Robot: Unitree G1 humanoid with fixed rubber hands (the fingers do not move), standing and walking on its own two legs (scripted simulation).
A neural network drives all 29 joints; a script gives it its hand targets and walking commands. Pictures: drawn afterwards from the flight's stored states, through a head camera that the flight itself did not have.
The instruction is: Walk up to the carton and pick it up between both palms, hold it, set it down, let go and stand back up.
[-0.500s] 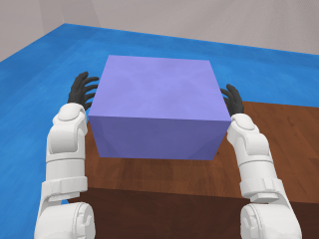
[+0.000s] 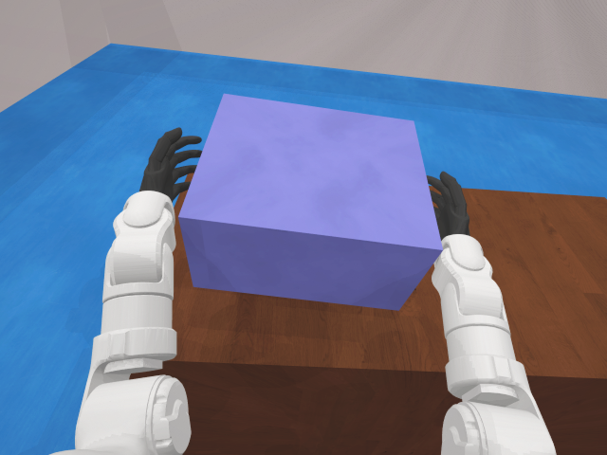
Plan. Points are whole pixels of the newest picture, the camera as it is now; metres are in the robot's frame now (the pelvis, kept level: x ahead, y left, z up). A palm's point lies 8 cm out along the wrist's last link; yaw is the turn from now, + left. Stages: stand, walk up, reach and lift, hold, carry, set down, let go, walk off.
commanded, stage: set down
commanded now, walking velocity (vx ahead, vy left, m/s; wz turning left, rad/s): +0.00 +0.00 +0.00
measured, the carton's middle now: (309, 199) +0.42 -0.02 +0.15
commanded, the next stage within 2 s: none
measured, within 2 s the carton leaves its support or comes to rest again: neither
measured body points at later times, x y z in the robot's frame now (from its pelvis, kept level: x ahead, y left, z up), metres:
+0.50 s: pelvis +0.02 +0.00 +0.00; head +0.00 +0.03 +0.45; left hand +0.41 +0.16 +0.15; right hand +0.36 -0.22 +0.12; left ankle -0.01 +0.11 -0.75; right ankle +0.03 -0.14 -0.75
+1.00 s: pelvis +0.01 +0.00 +0.00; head +0.00 +0.02 +0.45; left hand +0.44 +0.14 +0.13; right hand +0.36 -0.24 +0.10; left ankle -0.01 +0.11 -0.75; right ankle +0.03 -0.14 -0.75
